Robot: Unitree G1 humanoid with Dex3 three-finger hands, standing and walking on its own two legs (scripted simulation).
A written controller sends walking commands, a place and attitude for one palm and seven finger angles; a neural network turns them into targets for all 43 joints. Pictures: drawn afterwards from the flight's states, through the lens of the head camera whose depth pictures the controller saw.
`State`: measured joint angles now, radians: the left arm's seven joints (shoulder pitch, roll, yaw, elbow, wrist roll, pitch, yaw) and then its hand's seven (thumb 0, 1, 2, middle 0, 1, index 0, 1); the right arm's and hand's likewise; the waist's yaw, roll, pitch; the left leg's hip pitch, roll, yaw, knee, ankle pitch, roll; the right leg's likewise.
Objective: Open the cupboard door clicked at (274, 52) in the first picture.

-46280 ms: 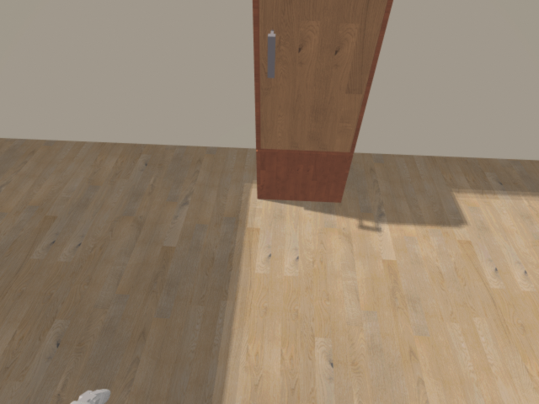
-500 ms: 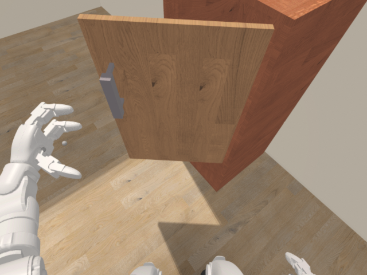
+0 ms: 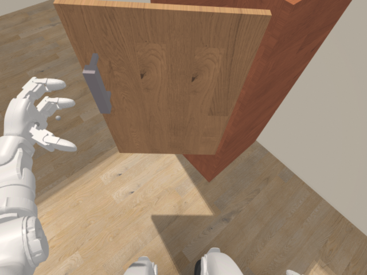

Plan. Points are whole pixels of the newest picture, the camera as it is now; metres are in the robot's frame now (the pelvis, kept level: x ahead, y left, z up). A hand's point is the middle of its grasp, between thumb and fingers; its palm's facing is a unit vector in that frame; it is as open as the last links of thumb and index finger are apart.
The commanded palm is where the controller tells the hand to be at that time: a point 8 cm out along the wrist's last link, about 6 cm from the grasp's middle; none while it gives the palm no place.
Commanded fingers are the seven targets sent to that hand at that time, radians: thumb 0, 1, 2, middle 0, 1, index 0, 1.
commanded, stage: move the hooked fingers beside the handle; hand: left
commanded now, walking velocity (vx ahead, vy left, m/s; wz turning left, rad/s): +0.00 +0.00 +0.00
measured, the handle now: (100, 84) +0.53 +0.19 +0.06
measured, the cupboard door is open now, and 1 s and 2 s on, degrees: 49 49 49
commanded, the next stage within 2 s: slide the fingers in behind the handle in 1.16 s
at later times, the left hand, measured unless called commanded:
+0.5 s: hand (68, 100) +0.48 +0.25 +0.06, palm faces -0.04 -1.00 +0.00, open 14.0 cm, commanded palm +0.45 +0.30 +0.06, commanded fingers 0.00 -0.50 0.30 -0.30 -1.20 -0.30 -1.20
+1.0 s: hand (70, 104) +0.46 +0.24 +0.06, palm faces -0.04 -1.00 -0.01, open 14.0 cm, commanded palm +0.44 +0.29 +0.06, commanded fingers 0.00 -0.50 0.30 -0.30 -1.20 -0.30 -1.20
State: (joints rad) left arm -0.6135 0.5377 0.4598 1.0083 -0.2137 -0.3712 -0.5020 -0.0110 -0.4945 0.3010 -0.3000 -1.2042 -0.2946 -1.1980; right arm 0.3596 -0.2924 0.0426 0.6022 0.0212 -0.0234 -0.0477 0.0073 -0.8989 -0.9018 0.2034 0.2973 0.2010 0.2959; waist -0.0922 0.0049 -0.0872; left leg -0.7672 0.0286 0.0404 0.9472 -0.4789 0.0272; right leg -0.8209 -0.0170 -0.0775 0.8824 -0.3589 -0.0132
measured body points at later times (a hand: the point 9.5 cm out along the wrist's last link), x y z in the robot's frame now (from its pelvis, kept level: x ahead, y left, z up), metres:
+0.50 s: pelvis +0.00 +0.01 -0.01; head +0.13 +0.03 +0.42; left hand +0.47 +0.31 +0.06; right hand +0.01 -0.26 -0.11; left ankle -0.02 +0.10 -0.69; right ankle +0.03 -0.12 -0.69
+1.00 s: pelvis +0.00 +0.01 -0.01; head +0.12 +0.04 +0.43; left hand +0.46 +0.30 +0.07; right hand +0.05 -0.26 -0.12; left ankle -0.02 +0.10 -0.69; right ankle +0.03 -0.12 -0.69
